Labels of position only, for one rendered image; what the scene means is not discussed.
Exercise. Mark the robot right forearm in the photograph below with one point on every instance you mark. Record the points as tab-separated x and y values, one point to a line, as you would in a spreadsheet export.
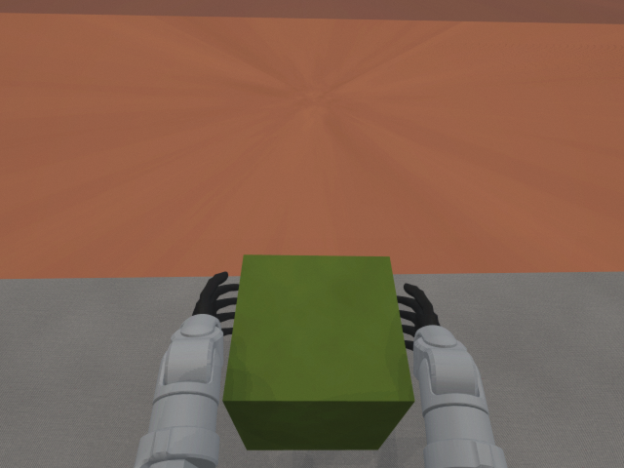
454	405

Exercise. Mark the carton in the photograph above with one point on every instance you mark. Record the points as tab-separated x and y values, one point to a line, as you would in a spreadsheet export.
317	358

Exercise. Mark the robot left forearm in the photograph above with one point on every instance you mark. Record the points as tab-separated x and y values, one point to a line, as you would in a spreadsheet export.
181	431

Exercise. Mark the right robot hand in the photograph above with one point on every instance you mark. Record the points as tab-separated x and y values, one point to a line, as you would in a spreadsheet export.
424	314

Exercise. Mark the left robot hand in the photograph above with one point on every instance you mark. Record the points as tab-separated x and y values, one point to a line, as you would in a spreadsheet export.
208	303

